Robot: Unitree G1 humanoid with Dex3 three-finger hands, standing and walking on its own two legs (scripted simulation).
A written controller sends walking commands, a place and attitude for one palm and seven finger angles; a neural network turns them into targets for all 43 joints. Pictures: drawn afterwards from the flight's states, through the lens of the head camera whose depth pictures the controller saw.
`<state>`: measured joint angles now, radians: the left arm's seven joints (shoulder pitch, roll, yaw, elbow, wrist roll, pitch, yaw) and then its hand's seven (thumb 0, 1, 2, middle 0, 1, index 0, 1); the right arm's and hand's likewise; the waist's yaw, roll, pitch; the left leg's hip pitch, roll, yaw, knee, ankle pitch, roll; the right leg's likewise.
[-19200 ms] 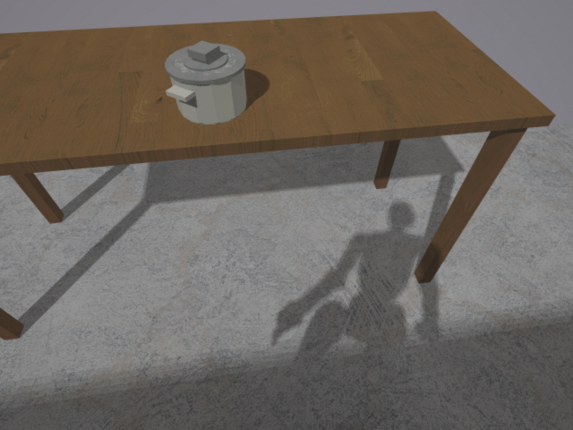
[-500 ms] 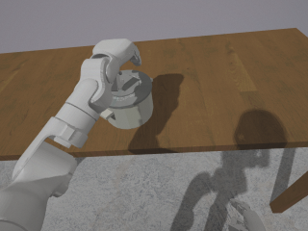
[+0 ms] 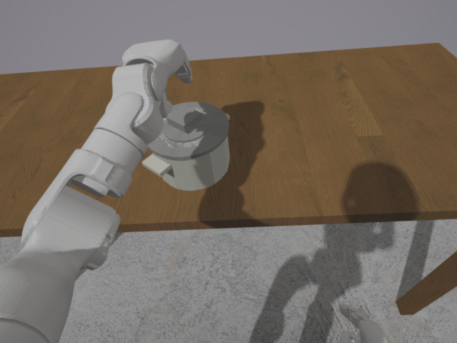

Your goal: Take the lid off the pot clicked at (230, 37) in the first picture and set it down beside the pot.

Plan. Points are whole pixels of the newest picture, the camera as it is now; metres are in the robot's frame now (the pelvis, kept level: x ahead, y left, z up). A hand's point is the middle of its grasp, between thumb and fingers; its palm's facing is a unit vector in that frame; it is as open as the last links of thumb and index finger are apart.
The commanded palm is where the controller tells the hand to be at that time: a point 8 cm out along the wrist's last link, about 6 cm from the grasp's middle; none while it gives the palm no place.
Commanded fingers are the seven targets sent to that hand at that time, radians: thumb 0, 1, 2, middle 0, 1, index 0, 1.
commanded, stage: move the open hand above the knob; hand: left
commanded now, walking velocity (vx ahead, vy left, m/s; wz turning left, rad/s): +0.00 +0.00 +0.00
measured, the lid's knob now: (184, 118) +0.49 +0.09 +0.15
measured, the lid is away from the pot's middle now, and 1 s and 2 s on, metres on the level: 0.00 0.00 0.00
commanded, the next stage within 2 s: lower the open fingers around the knob in 0.22 s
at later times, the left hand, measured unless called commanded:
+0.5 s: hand (179, 97) +0.45 +0.08 +0.22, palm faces -0.08 -0.04 -1.00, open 10.0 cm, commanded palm +0.42 +0.09 +0.27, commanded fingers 0.00 -0.40 1.72 -0.88 -0.08 -0.88 -0.08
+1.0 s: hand (181, 120) +0.45 +0.08 +0.18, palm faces -0.18 -0.04 -0.98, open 10.0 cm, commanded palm +0.43 +0.09 +0.24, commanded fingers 0.00 -0.40 1.72 -0.88 -0.08 -0.88 -0.08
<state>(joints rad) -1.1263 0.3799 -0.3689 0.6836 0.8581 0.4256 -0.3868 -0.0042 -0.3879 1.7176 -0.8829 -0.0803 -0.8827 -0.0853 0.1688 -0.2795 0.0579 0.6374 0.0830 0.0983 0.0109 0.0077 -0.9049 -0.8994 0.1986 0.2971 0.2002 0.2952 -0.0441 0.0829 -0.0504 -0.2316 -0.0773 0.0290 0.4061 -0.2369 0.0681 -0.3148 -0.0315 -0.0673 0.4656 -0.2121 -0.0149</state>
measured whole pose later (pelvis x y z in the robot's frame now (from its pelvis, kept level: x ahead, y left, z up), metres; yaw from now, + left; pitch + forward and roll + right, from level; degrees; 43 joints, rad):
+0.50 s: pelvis +0.00 +0.01 +0.00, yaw +0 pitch +3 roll +0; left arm -1.07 0.34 -0.41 0.56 0.83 0.39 -0.35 0.00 -0.39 1.72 -0.89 -0.08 -0.89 -0.09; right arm 0.13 -0.27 0.06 0.63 0.08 0.10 0.02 0.01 -0.91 -0.90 0.20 0.30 0.20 0.30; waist -0.03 0.09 -0.05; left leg -0.21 -0.09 0.03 0.41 -0.25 0.08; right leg -0.29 -0.04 -0.06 0.47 -0.22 0.00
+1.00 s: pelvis +0.00 +0.00 +0.00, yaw +0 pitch +3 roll +1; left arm -0.98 0.33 -0.41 0.60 0.84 0.42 -0.34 0.00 -0.39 1.72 -0.83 -0.06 -0.88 -0.09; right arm 0.16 -0.28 0.05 0.64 0.08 0.14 0.01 0.01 -0.91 -0.90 0.20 0.30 0.20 0.30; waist -0.04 0.09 -0.04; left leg -0.21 -0.07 0.03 0.41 -0.25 0.07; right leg -0.29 -0.02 -0.07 0.46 -0.22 -0.02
